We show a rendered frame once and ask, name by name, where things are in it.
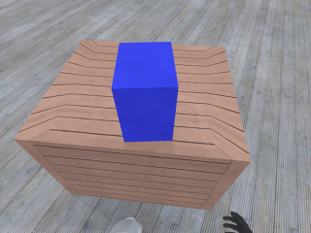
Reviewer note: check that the carton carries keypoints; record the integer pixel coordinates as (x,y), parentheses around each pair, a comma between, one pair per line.
(145,90)

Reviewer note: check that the robot right hand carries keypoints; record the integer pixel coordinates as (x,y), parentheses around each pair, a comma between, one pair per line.
(241,227)

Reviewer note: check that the robot left thigh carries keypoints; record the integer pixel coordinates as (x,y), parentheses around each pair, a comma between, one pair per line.
(127,226)

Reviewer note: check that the pedestal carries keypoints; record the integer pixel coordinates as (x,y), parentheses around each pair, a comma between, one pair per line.
(75,133)

